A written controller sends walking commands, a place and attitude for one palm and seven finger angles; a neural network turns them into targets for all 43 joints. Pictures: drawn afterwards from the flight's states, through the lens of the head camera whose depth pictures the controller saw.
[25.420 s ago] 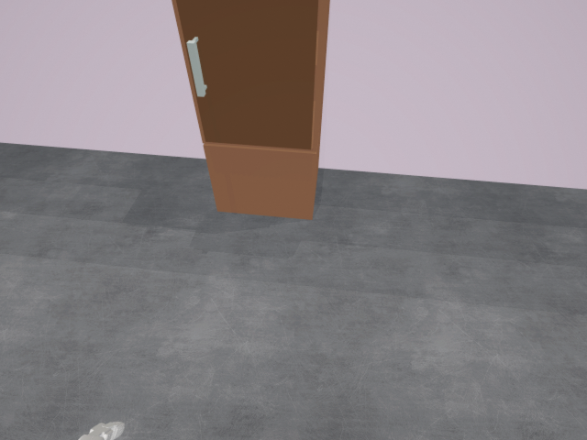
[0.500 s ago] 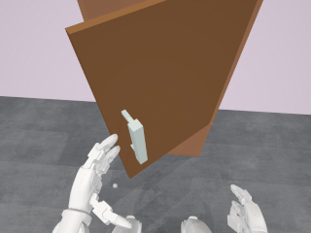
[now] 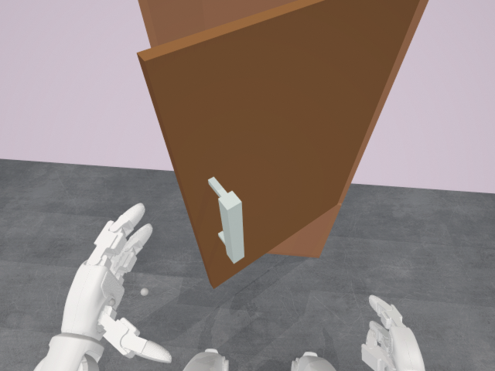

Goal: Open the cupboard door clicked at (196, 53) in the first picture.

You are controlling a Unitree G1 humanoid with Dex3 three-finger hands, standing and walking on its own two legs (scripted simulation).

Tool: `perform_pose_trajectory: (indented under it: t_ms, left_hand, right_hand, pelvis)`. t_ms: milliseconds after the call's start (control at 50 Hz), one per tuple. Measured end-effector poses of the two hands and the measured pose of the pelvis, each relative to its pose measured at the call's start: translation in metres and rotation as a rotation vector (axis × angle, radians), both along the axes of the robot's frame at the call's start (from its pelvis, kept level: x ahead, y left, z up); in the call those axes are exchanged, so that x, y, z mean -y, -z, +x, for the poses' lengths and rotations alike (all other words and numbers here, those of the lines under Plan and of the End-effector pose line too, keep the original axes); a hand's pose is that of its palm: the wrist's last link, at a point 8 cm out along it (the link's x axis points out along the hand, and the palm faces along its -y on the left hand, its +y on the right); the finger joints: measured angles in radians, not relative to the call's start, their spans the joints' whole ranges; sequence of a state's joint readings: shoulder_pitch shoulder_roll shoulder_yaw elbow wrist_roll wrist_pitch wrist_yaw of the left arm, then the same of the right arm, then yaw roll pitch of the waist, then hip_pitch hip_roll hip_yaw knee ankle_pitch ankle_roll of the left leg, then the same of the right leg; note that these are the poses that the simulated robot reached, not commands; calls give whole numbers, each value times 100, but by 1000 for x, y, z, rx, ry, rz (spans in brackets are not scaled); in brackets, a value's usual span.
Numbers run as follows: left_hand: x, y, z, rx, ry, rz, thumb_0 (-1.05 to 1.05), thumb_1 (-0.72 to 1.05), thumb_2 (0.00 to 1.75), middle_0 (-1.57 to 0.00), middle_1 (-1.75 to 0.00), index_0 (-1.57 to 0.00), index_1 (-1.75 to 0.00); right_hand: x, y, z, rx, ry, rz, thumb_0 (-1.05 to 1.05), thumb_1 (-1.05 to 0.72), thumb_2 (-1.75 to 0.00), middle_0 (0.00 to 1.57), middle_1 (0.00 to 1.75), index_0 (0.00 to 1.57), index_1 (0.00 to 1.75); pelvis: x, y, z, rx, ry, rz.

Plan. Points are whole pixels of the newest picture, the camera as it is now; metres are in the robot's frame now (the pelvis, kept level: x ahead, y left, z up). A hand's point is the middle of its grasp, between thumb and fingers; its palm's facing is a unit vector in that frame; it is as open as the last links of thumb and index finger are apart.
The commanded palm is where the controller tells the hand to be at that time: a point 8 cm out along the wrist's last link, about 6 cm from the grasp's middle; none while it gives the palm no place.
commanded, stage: draw the hand back to the body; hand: left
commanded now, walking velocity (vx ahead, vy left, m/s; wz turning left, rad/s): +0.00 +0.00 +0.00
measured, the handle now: (226, 222) +0.34 +0.06 +0.05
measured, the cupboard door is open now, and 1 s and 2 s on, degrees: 41 41 41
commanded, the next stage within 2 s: step back with the hand held close in 1.36 s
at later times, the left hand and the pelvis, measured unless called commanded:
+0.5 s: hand (70, 277) +0.21 +0.21 +0.15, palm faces +0.19 -0.93 -0.32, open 14.7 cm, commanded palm +0.17 +0.27 +0.18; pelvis +0.02 +0.02 +0.05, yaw +0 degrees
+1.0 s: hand out of the picture +0.22 +0.27 +0.24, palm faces +0.45 -0.79 -0.42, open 8.9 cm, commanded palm +0.17 +0.31 +0.26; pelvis +0.03 +0.01 +0.08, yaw -1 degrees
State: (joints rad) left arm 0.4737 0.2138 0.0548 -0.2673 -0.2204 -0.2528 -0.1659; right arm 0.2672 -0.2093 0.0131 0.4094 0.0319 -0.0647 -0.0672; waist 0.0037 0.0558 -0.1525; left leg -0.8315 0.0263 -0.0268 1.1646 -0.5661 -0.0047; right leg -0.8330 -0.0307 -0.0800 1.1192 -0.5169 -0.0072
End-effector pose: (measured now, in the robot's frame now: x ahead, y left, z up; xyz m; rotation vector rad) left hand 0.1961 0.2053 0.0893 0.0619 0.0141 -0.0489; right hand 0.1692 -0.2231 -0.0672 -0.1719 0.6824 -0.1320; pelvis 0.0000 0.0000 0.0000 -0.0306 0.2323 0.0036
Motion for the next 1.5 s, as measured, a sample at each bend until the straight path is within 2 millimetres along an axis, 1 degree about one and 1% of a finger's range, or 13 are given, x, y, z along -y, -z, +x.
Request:
perform_pose_trajectory:
  t_ms: [80, 240, 300, 380, 500, 580, 640, 800, 1040, 1100, 1260, 1420, 1500]
  left_hand:
    - [-11, -17, -8, 3, -16, -4, -1, -50, 30, -15, -30, -15, -30]
    - [-22, -25, -14, -29, 28, -4, -1, -50, 30, -15, -30, -15, -30]
    - [-32, -40, -14, 7, 5, 9, -1, -47, 32, -15, -30, -15, -30]
    - [-43, -63, -15, 1, -124, 165, -1, -40, 35, -16, -30, -16, -30]
    - [-52, -80, -20, -46, -255, 262, -1, -23, 42, -16, -30, -16, -30]
    - [-64, -90, -20, -51, -316, 311, 0, -10, 48, -17, -30, -17, -30]
    - [-74, -103, -18, -23, -361, 340, 0, 1, 52, -17, -30, -18, -30]
    - [-83, -143, -13, 88, -418, 386, 0, 28, 64, -18, -30, -19, -30]
    - [-99, -179, -15, 194, -508, 432, 1, 69, 82, -20, -30, -20, -30]
    - [-96, -181, -16, 200, -513, 422, 1, 77, 85, -20, -30, -21, -30]
    - [-87, -162, -16, 120, -485, 388, 2, 86, 89, -21, -30, -21, -30]
    - [-85, -175, -19, 169, -490, 409, 2, 88, 90, -21, -30, -21, -30]
    - [-85, -175, -18, 171, -488, 408, 2, 89, 90, -21, -30, -21, -30]
  right_hand:
    - [-7, -14, -1, 14, -8, 2, 2, -91, -90, 20, 30, 20, 30]
    - [-10, -37, 8, 71, -26, -36, 2, -91, -90, 20, 30, 21, 30]
    - [-12, -45, 12, 93, -28, -36, 2, -91, -90, 20, 30, 21, 30]
    - [-18, -53, 17, 98, -26, -39, 2, -91, -90, 20, 30, 20, 30]
    - [-29, -58, 19, 83, -30, -13, 1, -91, -90, 20, 30, 20, 30]
    - [-33, -59, 19, 57, -45, -11, 1, -91, -90, 20, 30, 21, 30]
    - [-33, -60, 19, 47, -55, -13, 2, -91, -90, 20, 30, 21, 30]
    - [-25, -69, 28, 58, -58, -14, 2, -91, -90, 20, 30, 21, 30]
    - [-8, -81, 42, 69, -60, -34, 2, -91, -90, 20, 30, 20, 30]
    - [-6, -81, 43, 66, -62, -30, 1, -91, -90, 20, 30, 20, 30]
    - [0, -80, 37, 36, -53, -31, 1, -91, -90, 20, 30, 20, 30]
    - [1, -78, 33, 38, -49, -25, 2, -91, -90, 20, 30, 20, 30]
    - [0, -77, 31, 35, -46, -17, 2, -91, -90, 20, 30, 20, 30]
  pelvis:
    - [-5, -12, 4, 25, -7, -6]
    - [-13, -22, 8, 66, -7, -13]
    - [-14, -26, 10, 83, -8, -16]
    - [-17, -36, 15, 104, -1, -10]
    - [-21, -50, 20, 143, 5, -2]
    - [-21, -58, 23, 173, 4, 4]
    - [-20, -63, 26, 194, 3, 6]
    - [-18, -75, 33, 239, 9, 12]
    - [-7, -85, 34, 282, 16, 16]
    - [-6, -86, 33, 287, 17, 16]
    - [0, -89, 31, 298, 21, 18]
    - [2, -90, 30, 312, 21, 16]
    - [2, -90, 27, 315, 23, 17]
